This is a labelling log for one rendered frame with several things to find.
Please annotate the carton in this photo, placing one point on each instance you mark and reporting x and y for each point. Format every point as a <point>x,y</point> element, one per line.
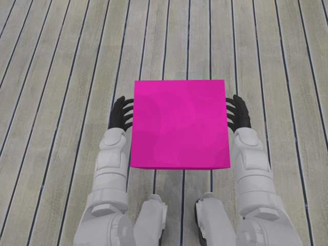
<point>180,125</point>

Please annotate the robot right thigh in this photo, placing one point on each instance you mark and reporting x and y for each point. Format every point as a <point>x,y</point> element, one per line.
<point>213,219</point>

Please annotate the robot right upper arm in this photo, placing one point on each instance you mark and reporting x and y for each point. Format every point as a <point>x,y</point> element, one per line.
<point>254,231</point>

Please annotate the right robot forearm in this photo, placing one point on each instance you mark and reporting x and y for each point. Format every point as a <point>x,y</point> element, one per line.
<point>257,194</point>

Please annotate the robot thigh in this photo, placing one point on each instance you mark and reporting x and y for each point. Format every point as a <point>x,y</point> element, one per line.
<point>213,219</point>
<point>150,222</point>

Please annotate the robot left upper arm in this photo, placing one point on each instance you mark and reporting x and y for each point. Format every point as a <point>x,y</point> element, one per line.
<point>110,230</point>

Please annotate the robot right hand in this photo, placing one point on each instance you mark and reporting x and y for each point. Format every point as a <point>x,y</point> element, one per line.
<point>241,115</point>

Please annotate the robot left hand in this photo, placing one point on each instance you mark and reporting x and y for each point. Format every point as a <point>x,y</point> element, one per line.
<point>118,119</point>

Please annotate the left robot forearm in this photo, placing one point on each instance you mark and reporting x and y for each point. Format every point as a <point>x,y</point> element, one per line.
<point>110,177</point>

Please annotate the robot left thigh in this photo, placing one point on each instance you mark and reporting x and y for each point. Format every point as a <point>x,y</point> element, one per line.
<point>150,222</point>

